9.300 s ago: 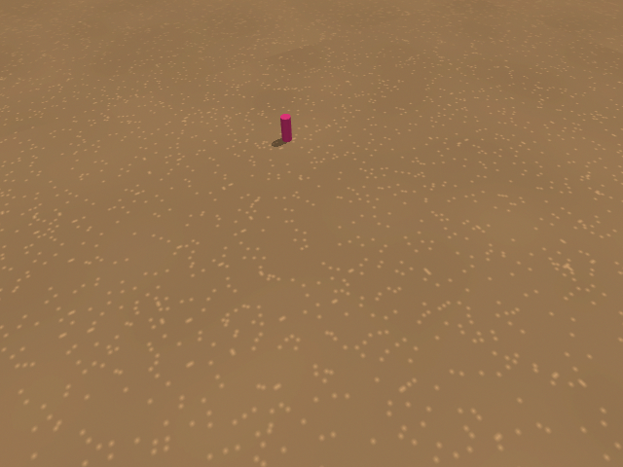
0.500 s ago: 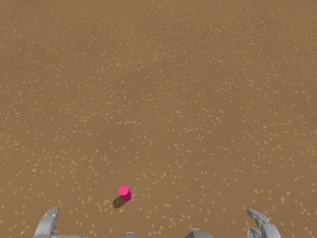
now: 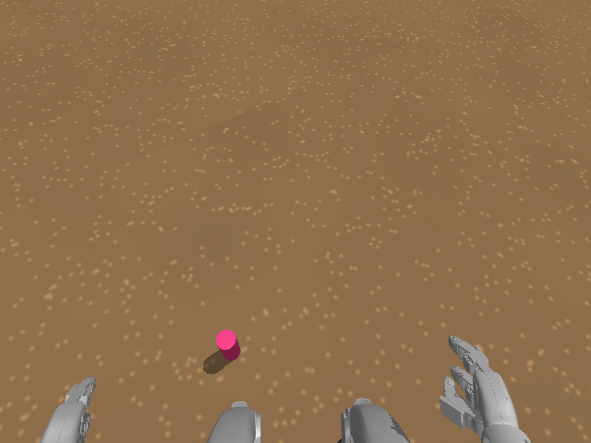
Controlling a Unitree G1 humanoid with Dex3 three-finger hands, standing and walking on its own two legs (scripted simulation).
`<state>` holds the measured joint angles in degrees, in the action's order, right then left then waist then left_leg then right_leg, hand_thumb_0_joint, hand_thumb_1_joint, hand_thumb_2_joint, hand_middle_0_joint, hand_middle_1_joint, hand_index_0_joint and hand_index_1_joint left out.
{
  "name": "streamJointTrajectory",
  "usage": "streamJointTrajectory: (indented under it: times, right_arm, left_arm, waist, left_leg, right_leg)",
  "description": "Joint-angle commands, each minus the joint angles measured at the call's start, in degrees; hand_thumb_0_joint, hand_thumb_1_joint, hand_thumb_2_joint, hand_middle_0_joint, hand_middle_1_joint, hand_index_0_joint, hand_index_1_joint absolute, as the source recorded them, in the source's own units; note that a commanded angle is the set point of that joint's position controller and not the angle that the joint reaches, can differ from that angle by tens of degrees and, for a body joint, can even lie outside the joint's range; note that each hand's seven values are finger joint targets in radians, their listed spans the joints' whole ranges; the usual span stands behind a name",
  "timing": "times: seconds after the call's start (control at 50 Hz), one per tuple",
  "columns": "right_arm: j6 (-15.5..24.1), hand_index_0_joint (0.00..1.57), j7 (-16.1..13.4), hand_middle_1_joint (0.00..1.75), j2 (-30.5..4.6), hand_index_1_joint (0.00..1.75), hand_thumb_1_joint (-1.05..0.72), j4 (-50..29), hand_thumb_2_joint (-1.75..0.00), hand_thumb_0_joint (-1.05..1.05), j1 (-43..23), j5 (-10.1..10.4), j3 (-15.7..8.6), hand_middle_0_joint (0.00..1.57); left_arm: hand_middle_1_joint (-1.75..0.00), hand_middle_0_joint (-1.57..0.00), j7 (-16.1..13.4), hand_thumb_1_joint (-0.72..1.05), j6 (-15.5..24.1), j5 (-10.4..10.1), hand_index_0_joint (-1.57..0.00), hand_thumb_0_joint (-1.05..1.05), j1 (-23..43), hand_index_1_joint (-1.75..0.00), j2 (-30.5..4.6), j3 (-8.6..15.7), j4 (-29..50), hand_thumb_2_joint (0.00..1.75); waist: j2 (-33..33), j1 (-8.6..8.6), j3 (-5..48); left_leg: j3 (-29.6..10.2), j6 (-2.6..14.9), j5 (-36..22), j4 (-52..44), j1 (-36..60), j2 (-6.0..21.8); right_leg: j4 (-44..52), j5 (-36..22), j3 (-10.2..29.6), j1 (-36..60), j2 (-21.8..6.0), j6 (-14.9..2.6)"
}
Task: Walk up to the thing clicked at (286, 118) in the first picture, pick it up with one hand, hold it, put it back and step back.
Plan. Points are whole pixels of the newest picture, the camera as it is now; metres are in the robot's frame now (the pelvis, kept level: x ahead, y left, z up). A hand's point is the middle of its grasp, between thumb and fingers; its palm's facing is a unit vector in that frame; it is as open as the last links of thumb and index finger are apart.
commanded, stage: go down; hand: left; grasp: from the side
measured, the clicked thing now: (228, 345) +0.39 +0.18 -0.62
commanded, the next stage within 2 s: none
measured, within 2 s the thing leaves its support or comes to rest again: neither
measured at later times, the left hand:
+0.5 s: hand (122, 374) +0.24 +0.30 -0.20, palm faces +0.07 -0.97 -0.22, open 17.3 cm
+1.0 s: hand (121, 352) +0.29 +0.33 -0.26, palm faces +0.04 -0.99 -0.14, open 17.2 cm
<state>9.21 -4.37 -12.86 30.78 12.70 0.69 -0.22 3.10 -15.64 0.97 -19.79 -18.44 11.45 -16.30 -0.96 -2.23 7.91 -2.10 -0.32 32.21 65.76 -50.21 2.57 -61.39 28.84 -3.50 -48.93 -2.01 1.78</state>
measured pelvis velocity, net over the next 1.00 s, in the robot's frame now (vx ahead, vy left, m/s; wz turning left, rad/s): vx -0.08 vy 0.00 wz -0.05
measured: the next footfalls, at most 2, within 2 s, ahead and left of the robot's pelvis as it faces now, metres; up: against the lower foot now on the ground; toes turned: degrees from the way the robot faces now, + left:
none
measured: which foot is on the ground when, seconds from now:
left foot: down 0.00-1.00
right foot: down 0.00-1.00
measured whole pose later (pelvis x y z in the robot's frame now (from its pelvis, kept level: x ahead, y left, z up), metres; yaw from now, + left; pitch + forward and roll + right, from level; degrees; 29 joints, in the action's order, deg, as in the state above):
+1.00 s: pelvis -0.08 +0.00 -0.23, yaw -3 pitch +33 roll -5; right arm 10.0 -1.6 -19.0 38.5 6.9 -0.5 2.6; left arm 34.0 23.2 -7.8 24.1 -38.9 36.9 -55.4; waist 0.3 -4.5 9.4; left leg -5.2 -0.5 40.2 115.6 -108.5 1.5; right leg -110.7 36.5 -3.0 -107.1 -2.7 1.3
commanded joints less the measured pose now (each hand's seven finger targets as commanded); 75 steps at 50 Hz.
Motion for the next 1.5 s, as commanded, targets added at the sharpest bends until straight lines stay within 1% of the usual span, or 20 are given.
streamJointTrajectory:
  times: [0.0, 0.08, 0.12, 0.18, 0.2, 0.24, 0.28, 0.3, 0.38, 0.42, 0.46, 0.6, 0.64, 0.96, 1.08, 1.12, 1.22, 1.24, 1.34, 1.48]
  right_arm:
    - [2.9, 0.20, -0.8, 0.30, -8.9, 0.30, -0.86, -7.5, -0.89, 0.00, 0.7, -0.2, -4.0, 0.20]
    - [3.7, 0.20, -0.8, 0.30, -8.9, 0.30, -0.89, -8.0, -0.90, 0.00, -0.3, -0.4, -3.7, 0.20]
    - [4.1, 0.20, -0.6, 0.30, -9.4, 0.30, -0.90, -5.8, -0.90, 0.00, 0.5, -0.6, -3.9, 0.20]
    - [5.4, 0.20, -0.1, 0.30, -10.2, 0.30, -0.91, -5.5, -0.90, 0.00, -0.2, -0.5, -4.1, 0.20]
    - [5.8, 0.20, 0.2, 0.30, -10.3, 0.30, -0.93, -5.9, -0.90, 0.00, -0.5, -0.5, -4.2, 0.20]
    - [6.7, 0.20, 0.6, 0.30, -11.1, 0.30, -0.92, -5.6, -0.90, 0.00, -0.8, -0.3, -4.0, 0.20]
    - [6.7, 0.20, 0.5, 0.30, -11.8, 0.30, -0.90, -4.8, -0.90, 0.00, -0.4, -0.3, -4.1, 0.20]
    - [6.5, 0.20, 0.5, 0.30, -12.6, 0.30, -0.90, -4.2, -0.90, 0.00, 0.2, -0.4, -4.4, 0.20]
    - [5.2, 0.20, 0.9, 0.30, -13.9, 0.30, -0.89, -3.4, -0.90, 0.00, -1.0, -0.3, -4.0, 0.20]
    - [4.2, 0.20, 1.1, 0.30, -14.3, 0.30, -0.88, -2.3, -0.89, 0.00, -0.3, -0.3, -4.3, 0.20]
    - [3.7, 0.20, 1.5, 0.30, -14.9, 0.30, -0.87, -1.9, -0.89, 0.00, -0.8, -0.4, -4.1, 0.20]
    - [3.3, 0.20, 1.6, 0.30, -14.9, 0.30, -0.89, 0.8, -0.90, 0.00, -0.5, -1.0, -3.5, 0.20]
    - [3.3, 0.20, 1.7, 0.30, -15.3, 0.30, -0.89, 1.2, -0.90, 0.00, -0.7, -1.0, -3.3, 0.20]
    - [2.3, 0.20, 2.1, 0.30, -18.4, 0.30, -0.90, 3.8, -0.90, 0.00, 0.2, -1.2, -1.5, 0.20]
    - [2.5, 0.20, 2.3, 0.30, -19.1, 0.30, -0.91, 4.0, -0.90, 0.00, 0.0, -1.3, -1.2, 0.20]
    - [2.5, 0.20, 2.3, 0.30, -19.5, 0.30, -0.90, 4.1, -0.90, 0.00, -0.2, -1.3, -1.2, 0.20]
    - [2.7, 0.20, 2.3, 0.30, -19.5, 0.30, -0.91, 4.7, -0.90, 0.00, 0.6, -1.7, -0.4, 0.20]
    - [2.6, 0.20, 2.3, 0.30, -19.8, 0.30, -0.91, 5.1, -0.90, 0.00, 0.5, -1.8, -0.3, 0.20]
    - [2.6, 0.20, 2.5, 0.30, -20.2, 0.30, -0.91, 5.0, -0.90, 0.00, 0.6, -1.9, -0.1, 0.20]
    - [2.5, 0.20, 2.5, 0.30, -20.5, 0.30, -0.91, 5.6, -0.91, 0.00, 1.4, -2.1, 0.3, 0.20]
  left_arm:
    - [-0.10, -0.06, -0.2, -0.48, 1.9, -0.6, -0.05, 0.00, -3.9, -0.11, -10.4, 5.6, 8.5, 0.13]
    - [-0.10, -0.06, 0.4, -0.46, 4.7, -0.9, -0.05, 0.00, 3.4, -0.10, -11.7, 6.9, 7.3, 0.13]
    - [-0.08, -0.06, 1.5, -0.47, 7.4, -1.6, -0.05, 0.00, 7.0, -0.09, -13.2, 9.1, 0.7, 0.11]
    - [-0.08, -0.06, 5.2, -0.50, 13.8, -3.4, -0.06, 0.00, 14.1, -0.08, -15.8, 11.7, -2.8, 0.08]
    - [-0.08, -0.07, 6.7, -0.50, 16.3, -4.0, -0.07, 0.00, 16.5, -0.08, -14.7, 10.9, -4.6, 0.07]
    - [-0.10, -0.08, 9.9, -0.55, 21.1, -5.4, -0.08, 0.00, 19.3, -0.10, -17.2, 12.9, -6.5, 0.06]
    - [-0.12, -0.08, 12.3, -0.61, 25.2, -5.6, -0.08, 0.00, 21.4, -0.11, -18.7, 13.3, -8.1, 0.05]
    - [-0.13, -0.07, 12.9, -0.58, 27.4, -5.5, -0.07, 0.00, 25.2, -0.13, -22.5, 15.9, -6.4, 0.09]
    - [-0.14, -0.07, 15.0, -0.59, 30.9, -6.4, -0.06, 0.00, 25.1, -0.14, -23.0, 18.4, -17.8, 0.11]
    - [-0.14, -0.07, 16.1, -0.58, 32.7, -6.7, -0.06, 0.00, 28.7, -0.14, -27.0, 21.2, -15.7, 0.11]
    - [-0.12, -0.06, 18.0, -0.56, 33.5, -7.4, -0.06, 0.00, 26.6, -0.13, -26.8, 22.4, -22.1, 0.11]
    - [-0.12, -0.06, 23.3, -0.50, 39.1, -9.7, -0.05, 0.00, 41.6, -0.12, -32.8, 25.7, -24.2, 0.11]
    - [-0.12, -0.06, 24.8, -0.50, 40.4, -9.8, -0.05, 0.00, 44.9, -0.12, -34.1, 25.9, -24.5, 0.11]
    - [-0.10, -0.05, 31.1, -0.51, 42.2, -10.9, -0.04, 0.00, 53.6, -0.10, -43.1, 30.9, -28.1, 0.10]
    - [-0.09, -0.04, 32.5, -0.51, 42.7, -11.5, -0.04, 0.00, 57.2, -0.08, -44.6, 31.7, -28.3, 0.08]
    - [-0.09, -0.04, 33.3, -0.49, 42.7, -11.6, -0.04, 0.00, 58.8, -0.08, -43.5, 30.2, -29.8, 0.08]
    - [-0.09, -0.05, 34.5, -0.53, 43.1, -12.3, -0.04, 0.00, 60.0, -0.08, -47.1, 32.9, -30.1, 0.08]
    - [-0.09, -0.05, 35.0, -0.53, 42.7, -12.2, -0.05, 0.00, 58.1, -0.08, -45.7, 32.1, -33.8, 0.07]
    - [-0.09, -0.04, 35.7, -0.53, 43.1, -12.5, -0.04, 0.00, 61.5, -0.09, -49.9, 34.2, -32.4, 0.08]
    - [-0.09, -0.05, 37.1, -0.53, 42.7, -13.0, -0.04, 0.00, 62.7, -0.09, -50.3, 34.6, -32.8, 0.09]
  waist:
    - [-5.0, 0.29, 11.9]
    - [-3.7, -0.94, 11.0]
    - [-2.2, -1.64, 9.2]
    - [-3.3, -0.72, 10.7]
    - [-2.9, -1.49, 12.9]
    - [-4.8, -0.03, 15.6]
    - [-6.6, 0.08, 21.8]
    - [-7.9, 0.60, 24.0]
    - [-7.0, 1.93, 23.8]
    - [-7.8, 2.98, 28.1]
    - [-5.2, 2.76, 28.0]
    - [-1.3, -0.09, 30.3]
    - [-3.9, 0.23, 31.6]
    - [-11.4, 0.45, 33.5]
    - [-11.8, -0.28, 33.2]
    - [-13.1, -1.20, 31.7]
    - [-11.4, -0.82, 34.7]
    - [-11.3, -1.40, 32.5]
    - [-9.2, -1.17, 32.6]
    - [-10.2, -1.76, 34.4]
  left_leg:
    - [-0.1, -0.04, -22.6, -8.6, 7.3, -1.4]
    - [-0.1, 0.41, -19.9, -5.1, 2.8, -1.4]
    - [-0.1, 0.67, -16.5, -2.5, -1.6, -1.4]
    - [0.3, 1.01, -9.8, 1.6, -7.6, -1.9]
    - [0.5, 1.14, -8.5, 3.2, -8.6, -2.0]
    - [-0.2, 1.03, -5.8, 5.3, -11.5, -2.1]
    - [-0.6, 0.57, -9.9, 7.9, -10.5, -1.9]
    - [-0.9, 0.29, -10.2, 9.0, -10.7, -1.9]
    - [-2.9, 0.14, -5.3, 11.4, -16.2, -1.5]
    - [-2.3, 0.33, -7.8, 14.0, -17.1, -2.0]
    - [-2.4, 0.67, -10.7, 16.5, -19.0, -2.0]
    - [0.7, 2.06, -5.5, 25.9, -32.2, -2.4]
    - [0.3, 1.83, -3.3, 26.4, -31.7, -2.4]
    - [-2.0, 1.03, -2.4, 32.7, -34.6, -1.8]
    - [-2.8, 1.08, 0.8, 34.7, -36.6, -1.6]
    - [-3.7, 0.91, 2.7, 34.4, -36.1, -1.3]
    - [-2.1, 1.30, -0.6, 38.7, -38.7, -2.0]
    - [-2.2, 1.23, -1.2, 39.2, -39.4, -2.0]
    - [-0.9, 1.91, 2.4, 41.4, -44.7, -2.4]
    - [-0.6, 1.72, -1.4, 44.1, -44.6, -2.4]
  right_leg:
    - [4.2, -16.1, -0.1, 6.4, 2.0, -2.79]
    - [1.9, -14.7, 0.3, 2.6, 1.8, -2.70]
    - [-0.6, -12.1, 0.4, -1.6, 1.8, -2.54]
    - [-5.0, -6.6, 1.4, -7.9, 1.3, -2.76]
    - [-6.4, -5.9, 1.8, -9.4, 1.2, -2.78]
    - [-9.9, -3.5, 2.2, -13.0, 0.8, -2.91]
    - [-13.8, -6.8, 2.2, -15.0, 0.7, -3.17]
    - [-15.7, -6.5, 1.9, -16.6, 0.7, -3.33]
    - [-20.5, -2.8, 1.2, -23.3, 0.8, -3.50]
    - [-22.1, -4.5, 1.5, -23.1, 0.6, -3.71]
    - [-24.3, -6.1, 1.1, -24.7, 0.8, -3.82]
    - [-25.6, -2.5, 4.6, -24.3, 0.4, -2.80]
    - [-27.7, -0.3, 3.9, -28.6, 0.6, -3.31]
    - [-40.1, 0.2, -0.2, -42.3, 0.8, -4.21]
    - [-43.1, 1.9, -0.9, -46.5, 0.8, -4.06]
    - [-44.3, 3.1, -1.3, -49.7, 0.8, -4.12]
    - [-45.4, 1.1, -0.9, -47.6, 0.7, -3.94]
    - [-46.2, 0.8, -1.1, -49.1, 0.6, -4.01]
    - [-46.4, 3.7, -0.9, -47.8, 0.8, -3.64]
    - [-48.9, 0.9, -1.1, -48.7, 0.8, -3.78]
